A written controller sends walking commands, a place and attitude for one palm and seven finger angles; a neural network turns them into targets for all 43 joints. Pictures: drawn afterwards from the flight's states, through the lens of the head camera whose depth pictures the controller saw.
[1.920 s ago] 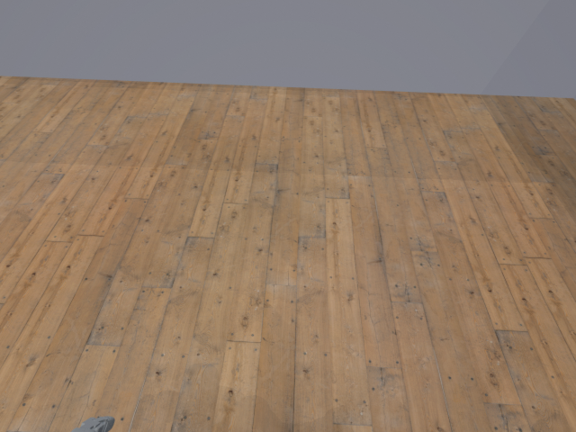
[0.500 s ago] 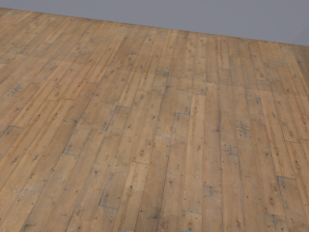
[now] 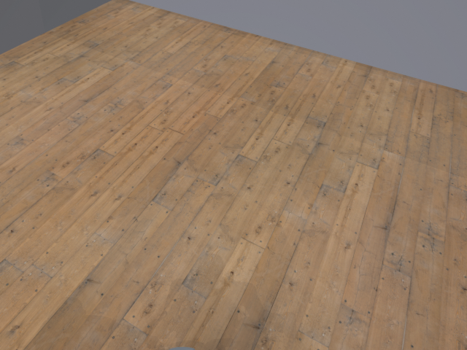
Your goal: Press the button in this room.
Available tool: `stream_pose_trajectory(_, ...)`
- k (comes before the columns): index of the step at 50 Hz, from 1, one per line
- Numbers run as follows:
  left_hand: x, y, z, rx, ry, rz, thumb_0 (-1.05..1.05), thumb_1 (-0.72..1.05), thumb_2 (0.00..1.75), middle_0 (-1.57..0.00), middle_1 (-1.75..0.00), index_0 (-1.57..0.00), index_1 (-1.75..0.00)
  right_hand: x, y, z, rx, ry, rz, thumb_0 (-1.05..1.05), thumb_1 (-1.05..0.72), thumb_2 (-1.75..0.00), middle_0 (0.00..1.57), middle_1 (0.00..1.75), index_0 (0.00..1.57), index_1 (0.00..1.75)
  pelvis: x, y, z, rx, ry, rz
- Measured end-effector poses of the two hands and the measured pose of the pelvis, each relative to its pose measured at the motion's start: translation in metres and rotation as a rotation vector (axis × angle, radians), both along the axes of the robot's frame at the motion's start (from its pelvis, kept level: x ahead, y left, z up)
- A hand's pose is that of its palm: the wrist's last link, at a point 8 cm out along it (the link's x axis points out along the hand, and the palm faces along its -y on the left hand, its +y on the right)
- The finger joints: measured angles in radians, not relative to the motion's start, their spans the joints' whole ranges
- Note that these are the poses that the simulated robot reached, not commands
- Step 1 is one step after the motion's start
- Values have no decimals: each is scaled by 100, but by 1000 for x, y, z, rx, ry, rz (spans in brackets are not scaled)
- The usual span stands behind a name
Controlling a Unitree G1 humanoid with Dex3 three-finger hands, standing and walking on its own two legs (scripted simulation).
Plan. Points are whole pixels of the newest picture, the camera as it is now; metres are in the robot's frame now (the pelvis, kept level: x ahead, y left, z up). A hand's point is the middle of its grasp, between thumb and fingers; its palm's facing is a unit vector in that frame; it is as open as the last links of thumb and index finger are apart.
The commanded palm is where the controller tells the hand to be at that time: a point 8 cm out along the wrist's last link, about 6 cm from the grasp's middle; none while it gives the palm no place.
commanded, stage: turn or walk to find it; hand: left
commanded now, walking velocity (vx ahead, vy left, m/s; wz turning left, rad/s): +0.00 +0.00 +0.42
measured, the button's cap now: out of the picture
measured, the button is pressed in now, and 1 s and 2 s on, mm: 0 0 0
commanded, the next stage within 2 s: none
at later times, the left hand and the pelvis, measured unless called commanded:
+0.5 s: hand out of the picture +0.06 +0.22 -0.15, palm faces +0.21 -0.94 -0.26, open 7.4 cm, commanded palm none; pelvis -0.02 +0.00 +0.00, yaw +11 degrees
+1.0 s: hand out of the picture -0.13 +0.20 -0.18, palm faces +0.47 -0.85 -0.23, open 7.4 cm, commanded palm none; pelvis -0.06 +0.01 -0.01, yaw +26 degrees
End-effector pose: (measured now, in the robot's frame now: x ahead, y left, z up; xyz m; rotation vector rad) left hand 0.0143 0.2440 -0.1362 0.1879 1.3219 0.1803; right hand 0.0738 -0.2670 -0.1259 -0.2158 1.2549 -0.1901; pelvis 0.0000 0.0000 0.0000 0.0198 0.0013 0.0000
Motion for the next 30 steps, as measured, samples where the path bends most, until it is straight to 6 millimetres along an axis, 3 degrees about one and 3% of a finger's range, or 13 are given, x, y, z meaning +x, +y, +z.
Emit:
stream_pose_trajectory(4, -28, 25, -20, -15, 58, 67, 1, 90, 90, -20, -30, -20, -30, 29, 28, 2, -18, -72, 80, 1, -91, -90, 20, 30, 20, 30, -3, 18, -11, -12, 2, 34)
stream_pose_trajectory(7, -36, 39, -19, -8, 84, 96, 1, 90, 90, -20, -30, -20, -30, 36, 47, 10, -14, -103, 111, 1, -91, -90, 20, 30, 20, 30, -6, 25, -6, -21, -6, 46)
stream_pose_trajectory(15, -13, 51, 1, 1, -43, 136, 1, 91, 90, -20, -30, -19, -30, 23, 71, 14, 24, -80, 144, 1, -90, -90, 21, 30, 21, 30, -11, 30, 7, -34, -16, 111)
stream_pose_trajectory(20, 8, 44, 12, 21, -122, 139, 1, 91, 90, -20, -30, -19, -30, 2, 62, 4, 47, -33, 137, 1, -90, -90, 21, 30, 21, 30, -15, 22, 7, -24, -17, 153)
stream_pose_trajectory(25, 23, 24, 22, 49, -197, 137, 1, 91, 90, -20, -30, -19, -30, -17, 39, -13, 66, 28, 131, 1, -90, -90, 21, 30, 21, 30, -18, 4, 1, -6, -11, 193)
stream_pose_trajectory(30, 11, 1, 29, 72, -236, 162, 1, 91, 90, -20, -30, -20, -30, -24, 13, -24, 70, 78, 151, 1, -91, -90, 21, 30, 21, 30, -23, -14, -1, 3, -21, 253)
